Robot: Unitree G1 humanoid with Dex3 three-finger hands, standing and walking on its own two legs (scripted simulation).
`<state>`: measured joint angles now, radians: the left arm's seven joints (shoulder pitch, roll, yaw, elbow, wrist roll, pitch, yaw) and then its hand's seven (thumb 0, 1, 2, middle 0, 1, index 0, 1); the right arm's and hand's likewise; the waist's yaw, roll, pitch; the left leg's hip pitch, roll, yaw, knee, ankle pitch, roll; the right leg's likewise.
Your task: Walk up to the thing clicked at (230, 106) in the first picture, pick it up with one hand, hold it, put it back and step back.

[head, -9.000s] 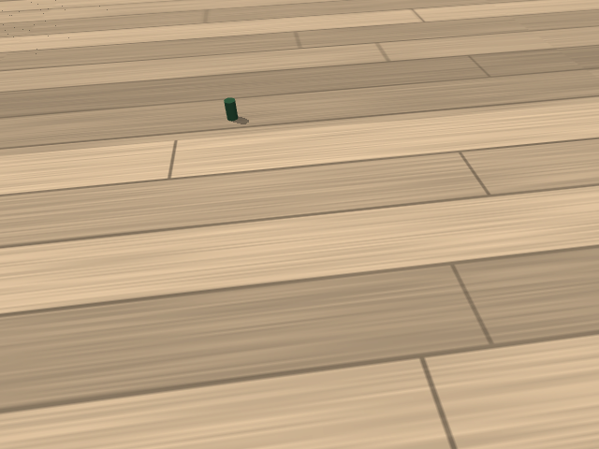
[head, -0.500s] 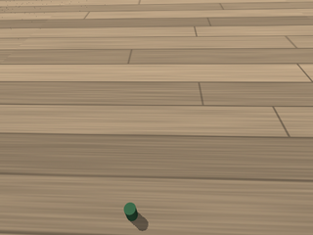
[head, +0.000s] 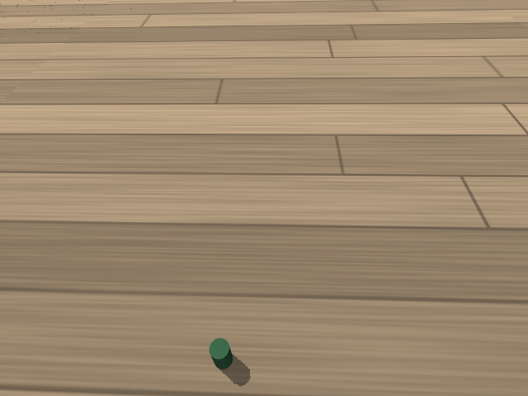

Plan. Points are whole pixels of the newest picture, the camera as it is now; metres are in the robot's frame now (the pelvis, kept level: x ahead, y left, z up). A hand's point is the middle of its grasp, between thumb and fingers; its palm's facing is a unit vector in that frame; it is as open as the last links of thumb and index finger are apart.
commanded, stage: go down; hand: left
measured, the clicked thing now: (221, 354) +0.41 +0.19 -0.72
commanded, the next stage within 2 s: none
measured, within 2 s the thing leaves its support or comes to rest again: neither
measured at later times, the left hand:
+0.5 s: hand out of the picture +0.16 +0.26 -0.18, palm faces +0.00 -0.94 -0.35, open 13.7 cm
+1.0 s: hand out of the picture +0.15 +0.27 -0.20, palm faces +0.03 -0.94 -0.35, open 16.7 cm
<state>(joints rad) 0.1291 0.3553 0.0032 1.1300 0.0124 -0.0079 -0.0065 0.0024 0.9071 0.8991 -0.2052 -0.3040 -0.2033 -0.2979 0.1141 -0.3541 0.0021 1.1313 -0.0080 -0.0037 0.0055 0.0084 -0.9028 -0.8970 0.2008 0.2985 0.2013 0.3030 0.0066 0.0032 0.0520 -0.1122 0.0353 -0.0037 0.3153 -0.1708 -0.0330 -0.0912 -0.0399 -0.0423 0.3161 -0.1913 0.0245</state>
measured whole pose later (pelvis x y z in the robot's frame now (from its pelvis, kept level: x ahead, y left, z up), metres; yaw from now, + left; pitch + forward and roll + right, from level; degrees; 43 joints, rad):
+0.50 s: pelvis +0.00 +0.01 -0.03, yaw -2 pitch +9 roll -1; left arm 0.02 0.34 0.18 0.88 0.08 0.16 -0.03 0.00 0.02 0.42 -0.09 -0.31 -0.10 -0.28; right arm 0.25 -0.25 -0.03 0.70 0.03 -0.05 -0.02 0.01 -0.91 -0.89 0.20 0.30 0.20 0.30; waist -0.03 0.00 -0.03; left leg -0.52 0.05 0.01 0.71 -0.35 -0.02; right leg -0.49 -0.03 -0.01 0.68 -0.34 0.03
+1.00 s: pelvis +0.00 +0.01 -0.08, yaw -1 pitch +15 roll -2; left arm 0.28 0.34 0.20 0.37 0.04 0.34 -0.05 -0.01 -0.48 0.20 -0.09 -0.20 -0.09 -0.20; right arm 0.22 -0.23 -0.01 0.55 0.01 -0.15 -0.10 0.01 -0.83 -0.87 0.20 0.30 0.20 0.30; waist -0.03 0.01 -0.12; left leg -0.82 0.06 -0.04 1.07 -0.51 -0.02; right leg -0.77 -0.03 -0.04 1.01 -0.50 0.03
